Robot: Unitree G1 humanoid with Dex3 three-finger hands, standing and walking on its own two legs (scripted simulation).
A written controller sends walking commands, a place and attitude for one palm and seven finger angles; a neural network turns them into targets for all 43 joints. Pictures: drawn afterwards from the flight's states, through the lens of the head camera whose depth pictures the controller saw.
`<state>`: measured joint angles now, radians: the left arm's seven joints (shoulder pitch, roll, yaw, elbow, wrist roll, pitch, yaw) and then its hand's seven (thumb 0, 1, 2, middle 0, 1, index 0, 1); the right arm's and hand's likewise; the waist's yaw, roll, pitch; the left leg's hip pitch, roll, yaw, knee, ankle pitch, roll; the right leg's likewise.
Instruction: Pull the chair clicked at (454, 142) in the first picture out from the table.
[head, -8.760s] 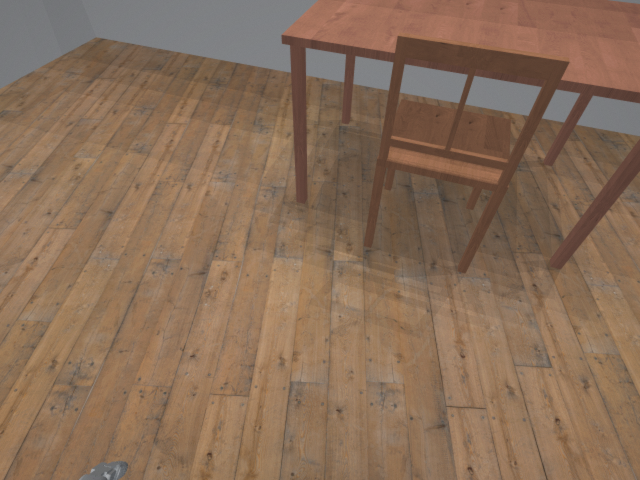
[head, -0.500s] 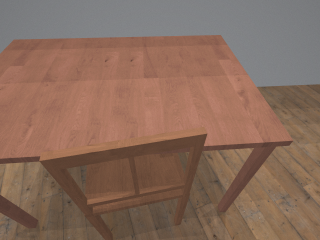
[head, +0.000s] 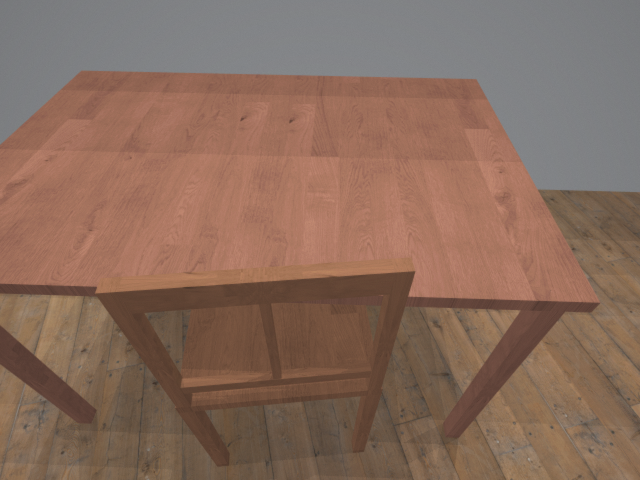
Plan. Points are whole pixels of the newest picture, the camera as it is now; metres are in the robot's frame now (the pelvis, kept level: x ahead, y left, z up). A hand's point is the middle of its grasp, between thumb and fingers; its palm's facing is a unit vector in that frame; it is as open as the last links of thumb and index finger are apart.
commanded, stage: come to a stop and stand still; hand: left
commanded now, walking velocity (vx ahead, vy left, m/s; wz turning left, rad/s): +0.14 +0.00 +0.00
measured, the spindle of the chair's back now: (271, 341) +0.35 +0.11 -0.11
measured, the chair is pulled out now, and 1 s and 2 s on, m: -0.08 -0.08 -0.08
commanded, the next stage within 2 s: look again from close up in 0.16 s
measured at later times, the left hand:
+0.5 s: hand out of the picture -0.03 +0.18 -0.18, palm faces +0.04 -0.99 -0.17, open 7.4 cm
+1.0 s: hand out of the picture +0.00 +0.20 -0.18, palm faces +0.03 -0.98 -0.21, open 7.3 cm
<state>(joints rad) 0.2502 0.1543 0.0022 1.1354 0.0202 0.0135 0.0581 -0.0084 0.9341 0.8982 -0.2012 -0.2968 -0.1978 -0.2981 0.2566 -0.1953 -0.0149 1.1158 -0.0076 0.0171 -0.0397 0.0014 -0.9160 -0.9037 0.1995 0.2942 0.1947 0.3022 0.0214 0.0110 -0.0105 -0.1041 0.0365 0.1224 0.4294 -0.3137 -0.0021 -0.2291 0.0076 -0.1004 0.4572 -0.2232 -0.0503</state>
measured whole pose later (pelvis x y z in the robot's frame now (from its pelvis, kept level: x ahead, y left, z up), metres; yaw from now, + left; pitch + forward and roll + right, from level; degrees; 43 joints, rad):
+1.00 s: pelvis +0.00 +0.03 +0.00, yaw +0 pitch -1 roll +0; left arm 0.30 0.13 0.00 1.08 0.02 0.00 0.05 0.01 0.93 0.90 -0.20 -0.30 -0.20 -0.30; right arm 0.31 -0.16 0.01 1.11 -0.01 -0.04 -0.04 0.00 -0.91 -0.90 0.20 0.29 0.20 0.30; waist 0.01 0.02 0.04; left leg -0.10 -0.02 0.14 0.45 -0.33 0.05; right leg -0.25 -0.05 -0.07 0.51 -0.24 0.00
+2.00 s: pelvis -0.06 +0.02 -0.02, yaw +6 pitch +0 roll +0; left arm 0.22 0.20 0.05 0.94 0.05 0.04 0.06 0.00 0.91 0.90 -0.20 -0.30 -0.20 -0.30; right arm 0.27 -0.14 -0.05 1.03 0.00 0.04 -0.02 0.00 -0.91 -0.90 0.20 0.29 0.20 0.30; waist 0.01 -0.06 0.07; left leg -0.33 -0.01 0.06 0.76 -0.43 -0.01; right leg -0.40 -0.09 -0.16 0.65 -0.23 -0.03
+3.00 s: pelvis -0.10 +0.03 -0.01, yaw +7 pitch +0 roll -1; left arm 0.31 0.15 0.00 1.04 0.02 -0.02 0.06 0.01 0.91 0.90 -0.20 -0.30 -0.20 -0.30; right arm 0.25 -0.17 -0.03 1.07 -0.01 0.00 -0.02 0.02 -0.93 -0.90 0.20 0.29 0.20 0.30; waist -0.01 0.02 0.05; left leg -0.30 -0.01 0.06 0.55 -0.25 0.04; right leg -0.14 0.01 -0.06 0.50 -0.35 -0.02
